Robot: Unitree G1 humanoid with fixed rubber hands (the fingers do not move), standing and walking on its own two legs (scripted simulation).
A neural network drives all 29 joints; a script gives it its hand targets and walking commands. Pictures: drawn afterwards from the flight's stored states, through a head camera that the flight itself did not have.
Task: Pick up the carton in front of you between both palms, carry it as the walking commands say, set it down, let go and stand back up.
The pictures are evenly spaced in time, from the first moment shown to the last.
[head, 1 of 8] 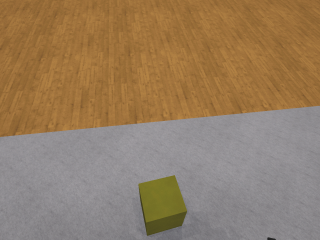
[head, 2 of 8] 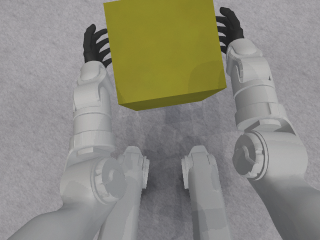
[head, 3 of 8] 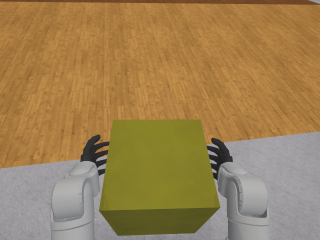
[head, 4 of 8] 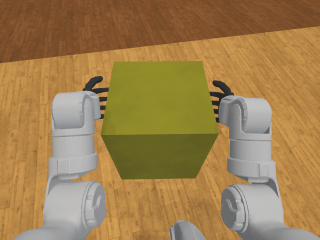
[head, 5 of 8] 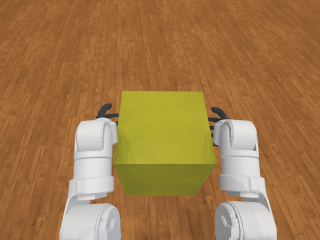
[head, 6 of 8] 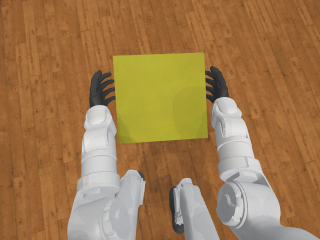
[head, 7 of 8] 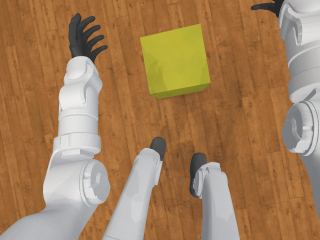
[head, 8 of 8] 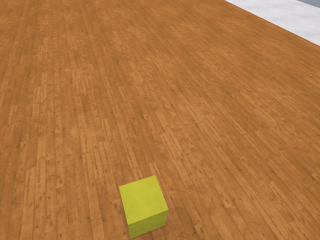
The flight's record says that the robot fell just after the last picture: no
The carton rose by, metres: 1.11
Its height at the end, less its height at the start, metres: +0.39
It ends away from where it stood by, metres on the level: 4.74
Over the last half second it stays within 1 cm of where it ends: yes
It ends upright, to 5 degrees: yes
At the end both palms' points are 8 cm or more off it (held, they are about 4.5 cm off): yes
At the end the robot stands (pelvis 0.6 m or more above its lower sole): yes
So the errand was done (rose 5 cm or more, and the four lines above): yes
